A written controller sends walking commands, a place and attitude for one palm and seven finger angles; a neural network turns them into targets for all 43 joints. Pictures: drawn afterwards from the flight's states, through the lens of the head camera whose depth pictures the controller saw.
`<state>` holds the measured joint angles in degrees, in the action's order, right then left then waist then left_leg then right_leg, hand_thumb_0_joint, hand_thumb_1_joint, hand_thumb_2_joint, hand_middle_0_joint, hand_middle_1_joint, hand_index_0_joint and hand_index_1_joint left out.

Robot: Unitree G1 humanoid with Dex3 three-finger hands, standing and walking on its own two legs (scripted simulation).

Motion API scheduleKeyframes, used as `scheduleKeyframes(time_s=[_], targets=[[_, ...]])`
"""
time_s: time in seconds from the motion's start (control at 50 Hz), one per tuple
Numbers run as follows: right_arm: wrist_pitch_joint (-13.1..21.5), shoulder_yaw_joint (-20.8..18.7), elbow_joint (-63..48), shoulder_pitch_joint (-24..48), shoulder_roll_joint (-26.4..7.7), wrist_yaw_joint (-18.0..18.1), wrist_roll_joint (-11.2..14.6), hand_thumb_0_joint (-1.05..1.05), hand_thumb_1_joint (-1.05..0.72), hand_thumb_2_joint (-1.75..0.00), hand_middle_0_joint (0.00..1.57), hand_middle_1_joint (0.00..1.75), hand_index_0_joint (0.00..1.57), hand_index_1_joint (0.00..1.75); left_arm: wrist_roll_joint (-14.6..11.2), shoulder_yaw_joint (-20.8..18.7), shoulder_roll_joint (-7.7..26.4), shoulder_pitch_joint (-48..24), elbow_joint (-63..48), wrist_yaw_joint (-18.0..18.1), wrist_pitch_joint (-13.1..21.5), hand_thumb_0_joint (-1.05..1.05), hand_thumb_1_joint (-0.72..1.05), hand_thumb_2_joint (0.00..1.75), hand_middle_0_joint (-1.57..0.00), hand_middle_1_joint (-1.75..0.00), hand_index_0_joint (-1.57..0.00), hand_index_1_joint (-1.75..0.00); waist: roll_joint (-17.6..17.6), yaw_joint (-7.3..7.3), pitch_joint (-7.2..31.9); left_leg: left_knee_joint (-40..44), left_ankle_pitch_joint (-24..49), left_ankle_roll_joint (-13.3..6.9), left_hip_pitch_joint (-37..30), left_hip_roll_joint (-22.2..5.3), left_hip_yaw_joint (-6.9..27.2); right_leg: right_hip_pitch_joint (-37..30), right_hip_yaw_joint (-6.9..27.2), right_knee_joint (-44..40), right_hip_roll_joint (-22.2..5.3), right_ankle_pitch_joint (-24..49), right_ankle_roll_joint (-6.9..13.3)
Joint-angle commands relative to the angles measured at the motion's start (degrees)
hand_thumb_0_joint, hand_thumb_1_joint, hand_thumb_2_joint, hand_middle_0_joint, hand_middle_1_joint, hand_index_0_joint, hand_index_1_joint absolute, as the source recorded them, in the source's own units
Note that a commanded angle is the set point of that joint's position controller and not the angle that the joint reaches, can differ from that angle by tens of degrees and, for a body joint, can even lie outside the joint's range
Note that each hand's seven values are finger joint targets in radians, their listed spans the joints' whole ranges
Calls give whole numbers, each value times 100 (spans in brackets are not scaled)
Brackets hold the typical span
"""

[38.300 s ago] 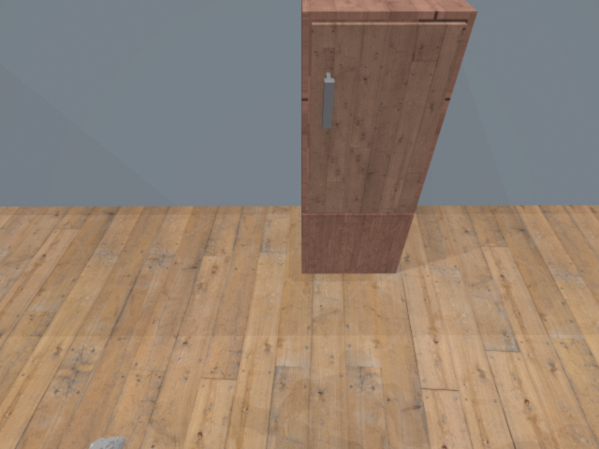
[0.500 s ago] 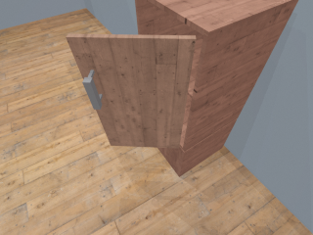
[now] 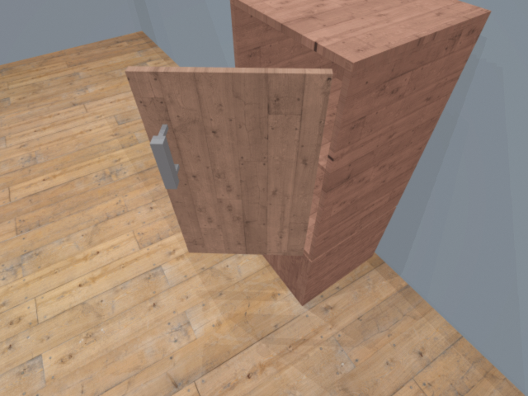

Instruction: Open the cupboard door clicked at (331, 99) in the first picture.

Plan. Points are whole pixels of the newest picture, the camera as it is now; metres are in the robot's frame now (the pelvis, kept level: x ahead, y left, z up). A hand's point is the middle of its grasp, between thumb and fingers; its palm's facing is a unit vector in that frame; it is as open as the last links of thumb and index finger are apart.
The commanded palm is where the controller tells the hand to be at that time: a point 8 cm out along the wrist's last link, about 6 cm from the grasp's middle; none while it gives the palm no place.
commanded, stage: come to a stop and stand still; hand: left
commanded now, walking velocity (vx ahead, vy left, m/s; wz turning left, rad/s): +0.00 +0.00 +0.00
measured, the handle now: (168, 156) +0.54 +0.24 +0.04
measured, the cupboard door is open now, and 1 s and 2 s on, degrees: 54 54 54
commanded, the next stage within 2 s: look again from close up in 0.78 s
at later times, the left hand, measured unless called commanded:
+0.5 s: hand out of the picture +0.05 +0.21 -0.17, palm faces -0.02 -0.97 -0.22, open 7.3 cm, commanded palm none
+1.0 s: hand out of the picture +0.02 +0.21 -0.18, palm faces -0.01 -0.98 -0.20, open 7.3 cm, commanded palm none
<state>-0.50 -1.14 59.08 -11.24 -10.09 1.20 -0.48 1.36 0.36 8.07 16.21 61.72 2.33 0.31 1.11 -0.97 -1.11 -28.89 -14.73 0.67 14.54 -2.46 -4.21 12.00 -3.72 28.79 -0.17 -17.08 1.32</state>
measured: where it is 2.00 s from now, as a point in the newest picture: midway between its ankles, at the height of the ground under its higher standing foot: outside the picture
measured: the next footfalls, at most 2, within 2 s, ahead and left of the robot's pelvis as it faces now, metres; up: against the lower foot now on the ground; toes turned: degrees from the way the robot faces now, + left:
none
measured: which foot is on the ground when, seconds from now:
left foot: down 0.00-1.00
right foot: down 0.00-1.00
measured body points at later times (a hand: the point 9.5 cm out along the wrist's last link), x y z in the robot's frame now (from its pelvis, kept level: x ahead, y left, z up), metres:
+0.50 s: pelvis +0.01 +0.03 +0.00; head +0.02 +0.02 +0.45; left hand +0.05 +0.26 -0.15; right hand +0.01 -0.20 -0.16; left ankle +0.01 +0.12 -0.74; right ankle -0.02 -0.10 -0.74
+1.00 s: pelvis +0.02 +0.03 +0.00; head +0.02 +0.04 +0.45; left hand +0.02 +0.26 -0.16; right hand +0.05 -0.20 -0.15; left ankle +0.01 +0.12 -0.74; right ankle -0.02 -0.10 -0.74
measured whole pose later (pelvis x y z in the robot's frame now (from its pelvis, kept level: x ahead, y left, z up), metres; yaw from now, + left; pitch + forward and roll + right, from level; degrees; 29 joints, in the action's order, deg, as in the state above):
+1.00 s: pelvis +0.02 +0.03 +0.00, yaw -2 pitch -1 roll +0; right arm 1.5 0.5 63.9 -12.5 -9.9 1.3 -0.6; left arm 1.1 0.7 10.2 16.0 63.2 1.8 0.5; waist -1.1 -0.9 -1.2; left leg -26.3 -15.2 -1.9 10.6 -0.2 -6.2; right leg 8.9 -1.3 26.4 -2.0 -16.9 -1.1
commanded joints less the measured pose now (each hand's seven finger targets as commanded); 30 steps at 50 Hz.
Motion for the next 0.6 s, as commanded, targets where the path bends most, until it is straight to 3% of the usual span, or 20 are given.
scheduleKeyframes(time_s=[0.0, 0.08, 0.12, 0.24, 0.58], targets=[[67, -55, -453, -405, -320, -98, -64, 0, -90, -90, 20, 30, 20, 30, -17, -195, 1017, 12, -504, 82, 255, 0, 90, 90, -20, -30, -20, -30, -120, 335, 6, -178, -146, -79, -202, -130, 211, 581, 1162, -954, -1051, 184, 374], [178, -13, -412, -533, -440, -71, -67, 0, -90, -90, 20, 30, 20, 30, -27, -147, 784, 128, -558, 40, 207, 0, 90, 90, -20, -30, -20, -30, 118, 198, -113, 291, 524, -249, -1, -333, 513, 353, 651, -485, -541, 293, 191], [189, 20, -411, -511, -516, -47, -61, 0, -90, -90, 20, 30, 20, 30, -53, -128, 762, 212, -516, 13, 175, 0, 90, 90, -20, -30, -20, -30, -81, 149, -167, 388, 469, -280, 78, -352, 554, 259, 620, -413, -488, 311, 142], [236, 62, -218, -579, -571, -12, -55, 0, -90, -90, 20, 30, 20, 30, -76, -120, 773, 261, -454, -7, 128, 0, 90, 90, -20, -30, -20, -30, -116, 68, -131, 565, 551, -315, 49, -381, 566, 59, 587, -354, -490, 539, 91], [286, 52, 186, -596, -566, 35, -29, 0, -90, -90, 20, 30, 20, 30, -52, -124, 835, 202, -272, -2, 107, 0, 90, 90, -20, -30, -20, -30, -123, 75, -27, 625, 1266, -334, -387, -442, 468, -56, 558, -391, -548, 1162, 30]])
